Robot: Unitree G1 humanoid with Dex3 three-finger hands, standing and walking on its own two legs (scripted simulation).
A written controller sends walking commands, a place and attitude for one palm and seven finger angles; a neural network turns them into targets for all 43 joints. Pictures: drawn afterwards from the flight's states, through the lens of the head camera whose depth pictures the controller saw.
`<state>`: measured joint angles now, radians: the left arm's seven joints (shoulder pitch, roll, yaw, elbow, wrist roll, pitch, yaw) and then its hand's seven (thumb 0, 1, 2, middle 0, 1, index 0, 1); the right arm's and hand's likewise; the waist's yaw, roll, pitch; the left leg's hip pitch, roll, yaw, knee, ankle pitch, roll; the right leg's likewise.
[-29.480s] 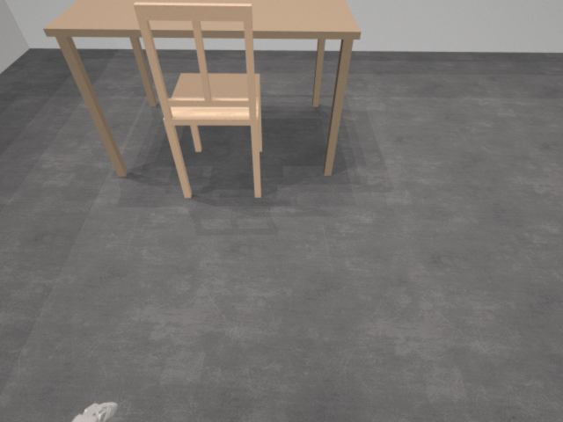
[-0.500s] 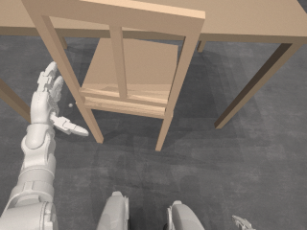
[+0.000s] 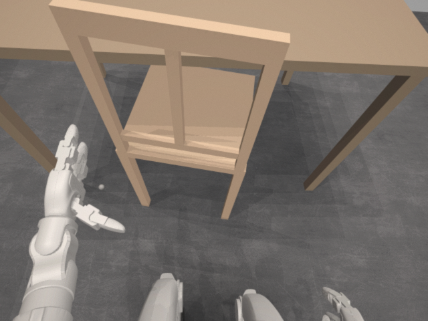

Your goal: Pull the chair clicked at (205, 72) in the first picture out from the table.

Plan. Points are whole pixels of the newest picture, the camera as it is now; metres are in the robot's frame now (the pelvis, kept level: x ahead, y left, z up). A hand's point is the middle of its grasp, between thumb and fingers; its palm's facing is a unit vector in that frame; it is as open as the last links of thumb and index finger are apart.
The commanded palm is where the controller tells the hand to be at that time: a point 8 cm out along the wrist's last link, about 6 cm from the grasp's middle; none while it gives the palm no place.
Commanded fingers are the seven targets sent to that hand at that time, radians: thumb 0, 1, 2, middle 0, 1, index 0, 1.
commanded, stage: draw the fingers out of the gap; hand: left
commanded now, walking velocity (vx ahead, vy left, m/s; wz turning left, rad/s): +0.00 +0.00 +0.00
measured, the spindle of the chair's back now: (177, 104) +0.55 +0.10 +0.02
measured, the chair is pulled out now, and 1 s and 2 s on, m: -0.05 -0.05 -0.05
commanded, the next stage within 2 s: aim the fingers beside a spindle in 0.34 s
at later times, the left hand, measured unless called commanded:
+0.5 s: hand (90, 232) +0.27 +0.21 +0.01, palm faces +0.06 -1.00 -0.04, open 17.5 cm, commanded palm +0.25 +0.26 +0.02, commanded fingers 0.00 -0.54 0.21 -0.01 -0.01 -0.01 -0.01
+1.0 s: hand (95, 214) +0.29 +0.21 +0.02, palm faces +0.06 -1.00 -0.04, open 17.1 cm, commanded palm +0.28 +0.26 +0.02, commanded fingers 0.00 -0.50 0.30 -0.06 -0.08 -0.06 -0.08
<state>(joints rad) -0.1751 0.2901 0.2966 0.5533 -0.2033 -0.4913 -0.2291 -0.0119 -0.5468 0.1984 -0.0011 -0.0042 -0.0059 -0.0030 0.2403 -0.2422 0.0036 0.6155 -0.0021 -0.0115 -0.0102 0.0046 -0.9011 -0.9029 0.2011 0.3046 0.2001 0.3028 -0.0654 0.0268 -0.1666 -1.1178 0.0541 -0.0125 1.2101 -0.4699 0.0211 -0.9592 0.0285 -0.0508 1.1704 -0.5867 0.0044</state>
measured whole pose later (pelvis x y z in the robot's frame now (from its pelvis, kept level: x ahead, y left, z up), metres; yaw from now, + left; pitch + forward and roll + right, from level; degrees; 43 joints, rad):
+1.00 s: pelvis +0.00 +0.00 -0.01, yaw +0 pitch +21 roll -4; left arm 0.06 0.27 0.24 0.27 -0.24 -0.42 -0.21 -0.01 -0.51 0.27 -0.04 -0.06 -0.05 -0.06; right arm 0.21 -0.24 0.02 0.59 0.00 -0.09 -0.03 0.01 -0.90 -0.90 0.20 0.30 0.20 0.30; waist -0.05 0.04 -0.19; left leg -1.15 0.05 -0.02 1.26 -0.49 0.02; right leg -0.98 0.02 -0.06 1.22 -0.61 0.01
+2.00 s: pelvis +0.00 +0.00 -0.01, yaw +0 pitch +22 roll -4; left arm -0.11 0.29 0.26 0.44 -0.23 -0.42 -0.24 -0.01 -0.50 0.30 -0.06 -0.08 -0.07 -0.08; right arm 0.22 -0.24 0.01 0.62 0.00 -0.06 -0.03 0.01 -0.90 -0.90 0.20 0.30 0.20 0.30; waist -0.06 0.04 -0.18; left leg -1.17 0.05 -0.02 1.26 -0.48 0.02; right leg -1.01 0.03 -0.06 1.23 -0.61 0.00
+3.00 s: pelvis +0.00 +0.00 -0.01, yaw +0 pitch +22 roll -4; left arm -0.13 0.30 0.27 0.45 -0.22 -0.44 -0.23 -0.01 -0.50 0.30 -0.06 -0.08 -0.07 -0.08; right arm 0.20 -0.24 0.02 0.61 0.00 -0.05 -0.03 0.01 -0.90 -0.90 0.20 0.30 0.20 0.30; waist -0.05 0.04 -0.18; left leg -1.17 0.05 -0.03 1.26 -0.48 0.01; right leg -1.01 0.03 -0.06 1.23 -0.61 0.00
